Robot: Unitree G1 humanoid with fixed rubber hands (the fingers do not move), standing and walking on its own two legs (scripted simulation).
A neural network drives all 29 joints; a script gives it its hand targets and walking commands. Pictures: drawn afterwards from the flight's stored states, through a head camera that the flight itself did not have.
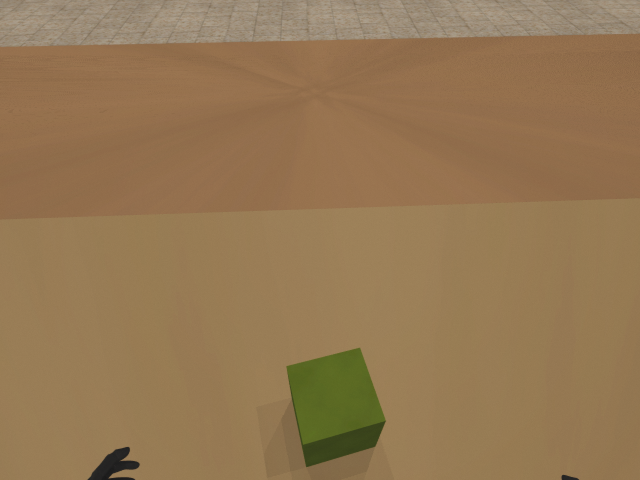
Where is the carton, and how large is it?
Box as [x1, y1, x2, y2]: [286, 348, 385, 466]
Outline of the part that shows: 359,348 286,366 306,466 372,447 376,443 385,420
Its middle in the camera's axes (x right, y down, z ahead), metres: +0.03 +0.47 +1.09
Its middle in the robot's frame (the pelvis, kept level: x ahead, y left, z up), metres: +0.41 +0.00 -0.66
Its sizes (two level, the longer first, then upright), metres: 0.210 0.200 0.250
